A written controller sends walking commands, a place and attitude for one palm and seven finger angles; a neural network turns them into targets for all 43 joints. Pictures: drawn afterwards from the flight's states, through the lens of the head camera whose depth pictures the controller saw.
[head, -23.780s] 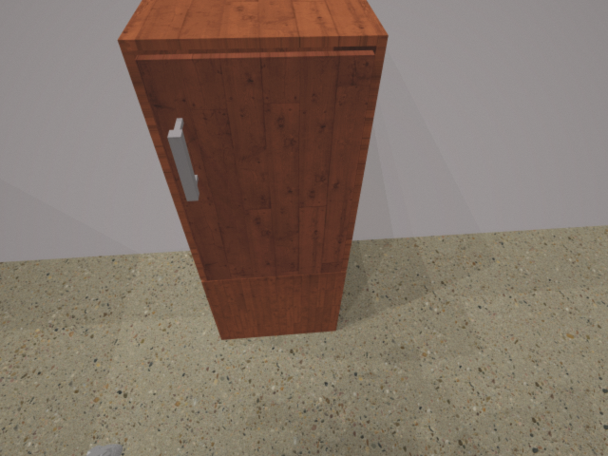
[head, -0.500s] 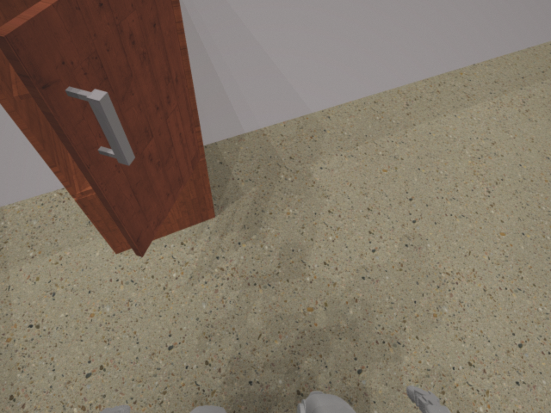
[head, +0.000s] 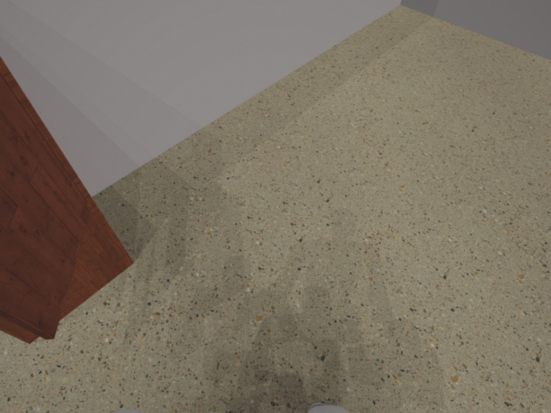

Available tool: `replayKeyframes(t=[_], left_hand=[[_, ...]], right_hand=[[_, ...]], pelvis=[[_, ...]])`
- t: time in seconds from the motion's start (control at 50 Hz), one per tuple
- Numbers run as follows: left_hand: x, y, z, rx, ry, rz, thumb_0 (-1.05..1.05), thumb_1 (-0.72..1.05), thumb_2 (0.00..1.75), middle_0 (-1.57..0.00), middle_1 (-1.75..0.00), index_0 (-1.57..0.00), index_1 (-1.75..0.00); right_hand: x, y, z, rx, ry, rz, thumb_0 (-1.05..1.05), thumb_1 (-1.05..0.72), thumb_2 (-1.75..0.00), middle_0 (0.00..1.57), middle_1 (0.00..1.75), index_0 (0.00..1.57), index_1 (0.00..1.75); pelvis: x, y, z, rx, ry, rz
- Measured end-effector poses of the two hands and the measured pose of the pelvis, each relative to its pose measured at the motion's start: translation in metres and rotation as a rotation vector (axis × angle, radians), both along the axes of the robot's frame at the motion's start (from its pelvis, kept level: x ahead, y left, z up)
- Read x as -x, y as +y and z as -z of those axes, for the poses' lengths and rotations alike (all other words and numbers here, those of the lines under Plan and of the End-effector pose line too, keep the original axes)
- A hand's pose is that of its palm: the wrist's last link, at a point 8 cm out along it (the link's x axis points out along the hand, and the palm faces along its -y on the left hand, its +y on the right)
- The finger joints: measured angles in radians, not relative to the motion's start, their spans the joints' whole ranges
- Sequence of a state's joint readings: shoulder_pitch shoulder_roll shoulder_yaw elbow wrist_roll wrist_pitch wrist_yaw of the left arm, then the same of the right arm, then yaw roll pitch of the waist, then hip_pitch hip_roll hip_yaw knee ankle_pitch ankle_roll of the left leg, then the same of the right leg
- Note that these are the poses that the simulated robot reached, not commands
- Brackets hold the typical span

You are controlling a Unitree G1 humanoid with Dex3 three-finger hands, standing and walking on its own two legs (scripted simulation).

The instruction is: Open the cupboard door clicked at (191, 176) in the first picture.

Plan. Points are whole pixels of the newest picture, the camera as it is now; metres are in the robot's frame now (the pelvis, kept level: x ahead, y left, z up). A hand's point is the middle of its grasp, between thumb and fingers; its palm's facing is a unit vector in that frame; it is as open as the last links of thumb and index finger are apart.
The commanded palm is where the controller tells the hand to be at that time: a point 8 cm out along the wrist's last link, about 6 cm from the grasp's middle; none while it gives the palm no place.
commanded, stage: walk to a spot facing it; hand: left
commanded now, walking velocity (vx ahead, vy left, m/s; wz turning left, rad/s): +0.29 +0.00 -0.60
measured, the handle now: out of the picture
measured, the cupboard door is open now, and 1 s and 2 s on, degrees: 46 46 46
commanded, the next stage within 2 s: turn to face it in 1.54 s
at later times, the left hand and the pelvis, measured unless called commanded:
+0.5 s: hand (229, 345) +0.24 +0.09 -0.15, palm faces -0.29 -0.94 -0.19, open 7.3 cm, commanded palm none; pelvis +0.12 -0.07 +0.01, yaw -17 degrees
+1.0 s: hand (312, 218) +0.53 -0.07 -0.15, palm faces -0.46 -0.86 -0.22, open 7.3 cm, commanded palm none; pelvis +0.32 -0.18 -0.01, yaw -28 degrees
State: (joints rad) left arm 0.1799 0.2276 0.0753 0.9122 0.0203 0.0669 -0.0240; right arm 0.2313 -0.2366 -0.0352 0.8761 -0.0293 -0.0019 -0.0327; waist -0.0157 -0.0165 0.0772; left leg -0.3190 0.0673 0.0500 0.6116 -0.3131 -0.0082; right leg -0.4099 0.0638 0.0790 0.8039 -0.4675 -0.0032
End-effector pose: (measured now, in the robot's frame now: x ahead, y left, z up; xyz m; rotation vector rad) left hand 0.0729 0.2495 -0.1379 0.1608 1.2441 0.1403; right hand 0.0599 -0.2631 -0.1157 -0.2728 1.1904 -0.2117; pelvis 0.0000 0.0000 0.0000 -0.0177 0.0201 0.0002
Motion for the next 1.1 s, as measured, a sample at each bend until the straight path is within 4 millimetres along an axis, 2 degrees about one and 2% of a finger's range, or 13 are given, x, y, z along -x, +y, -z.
replayKeyframes(t=[0.16,0.3,0.34,0.38,0.54,0.6,0.64,0.7,0.78,0.88,0.98,1.04,1.1], left_hand=[[-0.081,-0.028,-0.021,0.032,-0.073,0.139,0.00,0.91,0.90,-0.20,-0.30,-0.20,-0.30],[-0.170,-0.082,-0.018,-0.006,-0.175,0.291,0.00,0.91,0.90,-0.20,-0.30,-0.20,-0.30],[-0.178,-0.092,-0.018,-0.015,-0.178,0.294,0.00,0.91,0.90,-0.20,-0.30,-0.20,-0.30],[-0.179,-0.099,-0.020,-0.021,-0.144,0.300,0.00,0.91,0.90,-0.20,-0.30,-0.20,-0.30],[-0.182,-0.109,-0.011,0.018,0.040,0.310,0.00,0.91,0.90,-0.21,-0.30,-0.20,-0.30],[-0.195,-0.104,0.001,0.030,0.088,0.295,0.00,0.91,0.90,-0.21,-0.30,-0.20,-0.30],[-0.211,-0.101,0.010,0.028,0.112,0.305,0.00,0.91,0.90,-0.21,-0.30,-0.20,-0.30],[-0.247,-0.107,0.009,0.015,0.115,0.342,0.00,0.91,0.90,-0.20,-0.30,-0.20,-0.30],[-0.309,-0.136,-0.006,0.022,0.049,0.389,0.01,0.91,0.90,-0.20,-0.30,-0.20,-0.30],[-0.392,-0.195,-0.019,0.026,-0.036,0.491,0.00,0.91,0.90,-0.20,-0.30,-0.20,-0.30],[-0.463,-0.260,-0.013,0.015,-0.149,0.555,0.00,0.91,0.90,-0.20,-0.30,-0.20,-0.30],[-0.476,-0.281,-0.015,0.013,-0.152,0.535,0.00,0.91,0.90,-0.20,-0.30,-0.20,-0.30],[-0.475,-0.293,-0.016,0.012,-0.087,0.522,0.00,0.91,0.90,-0.20,-0.30,-0.20,-0.30]], right_hand=[[0.060,0.005,-0.006,-0.062,0.138,0.133,0.01,-0.91,-0.90,0.20,0.30,0.20,0.30],[0.095,-0.021,0.024,-0.125,0.252,0.298,0.01,-0.91,-0.90,0.20,0.30,0.20,0.30],[0.085,-0.032,0.026,-0.126,0.267,0.320,0.01,-0.91,-0.90,0.20,0.30,0.20,0.30],[0.063,-0.043,0.023,-0.117,0.237,0.332,0.01,-0.91,-0.90,0.20,0.30,0.20,0.30],[-0.067,-0.069,-0.005,-0.076,-0.017,0.326,0.01,-0.91,-0.90,0.20,0.30,0.20,0.30],[-0.112,-0.071,-0.005,-0.050,-0.092,0.310,0.01,-0.91,-0.90,0.20,0.30,0.20,0.30],[-0.132,-0.071,-0.001,-0.029,-0.125,0.311,0.01,-0.91,-0.90,0.20,0.30,0.20,0.30],[-0.139,-0.065,-0.002,-0.045,-0.103,0.342,0.00,-0.91,-0.90,0.20,0.30,0.20,0.30],[-0.126,-0.056,-0.001,-0.092,0.011,0.411,0.00,-0.93,-0.90,0.20,0.30,0.20,0.30],[-0.096,-0.056,0.007,-0.165,0.169,0.521,0.01,-0.93,-0.90,0.20,0.30,0.20,0.30],[-0.078,-0.070,0.027,-0.241,0.318,0.606,0.01,-0.92,-0.90,0.20,0.30,0.20,0.30],[-0.098,-0.094,0.027,-0.242,0.342,0.621,0.01,-0.92,-0.90,0.20,0.30,0.20,0.30],[-0.144,-0.128,0.018,-0.208,0.269,0.616,0.01,-0.92,-0.90,0.20,0.30,0.20,0.30]], pelvis=[[-0.029,-0.016,-0.015,0.004,0.006,0.110],[-0.063,-0.054,0.007,-0.018,-0.007,0.202],[-0.071,-0.059,0.006,-0.012,-0.019,0.215],[-0.082,-0.063,0.000,-0.011,-0.021,0.233],[-0.143,-0.071,-0.014,-0.018,-0.011,0.316],[-0.175,-0.069,-0.006,-0.001,-0.013,0.344],[-0.194,-0.069,0.002,0.006,-0.013,0.369],[-0.216,-0.078,-0.001,-0.011,-0.014,0.397],[-0.245,-0.094,-0.012,-0.021,-0.002,0.425],[-0.282,-0.125,-0.014,-0.024,0.002,0.467],[-0.318,-0.172,0.006,-0.041,-0.020,0.481],[-0.337,-0.191,0.002,-0.022,-0.031,0.478],[-0.360,-0.208,-0.008,-0.019,-0.023,0.481]])
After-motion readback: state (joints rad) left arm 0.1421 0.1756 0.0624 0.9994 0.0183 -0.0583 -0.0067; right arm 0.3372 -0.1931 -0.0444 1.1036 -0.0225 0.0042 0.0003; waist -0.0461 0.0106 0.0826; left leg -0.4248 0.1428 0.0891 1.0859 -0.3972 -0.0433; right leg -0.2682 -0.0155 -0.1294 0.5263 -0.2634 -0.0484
